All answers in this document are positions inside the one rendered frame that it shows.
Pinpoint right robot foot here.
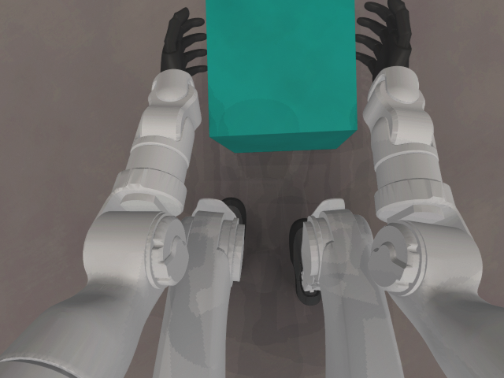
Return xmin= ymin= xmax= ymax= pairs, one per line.
xmin=289 ymin=218 xmax=321 ymax=306

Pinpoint right robot forearm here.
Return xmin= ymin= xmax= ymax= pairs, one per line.
xmin=363 ymin=66 xmax=483 ymax=272

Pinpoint robot left upper arm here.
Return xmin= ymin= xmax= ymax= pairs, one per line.
xmin=0 ymin=211 xmax=189 ymax=378

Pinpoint left robot forearm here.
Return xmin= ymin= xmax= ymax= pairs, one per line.
xmin=83 ymin=69 xmax=202 ymax=271

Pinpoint right robot hand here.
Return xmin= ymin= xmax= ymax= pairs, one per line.
xmin=355 ymin=0 xmax=412 ymax=82

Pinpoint robot right upper arm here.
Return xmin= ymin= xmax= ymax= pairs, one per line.
xmin=368 ymin=220 xmax=504 ymax=378

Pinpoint carton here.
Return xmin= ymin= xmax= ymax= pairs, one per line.
xmin=206 ymin=0 xmax=358 ymax=153

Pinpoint robot left thigh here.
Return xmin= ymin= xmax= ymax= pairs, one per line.
xmin=153 ymin=210 xmax=245 ymax=378

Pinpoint left robot hand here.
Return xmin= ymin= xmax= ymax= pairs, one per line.
xmin=161 ymin=7 xmax=208 ymax=76

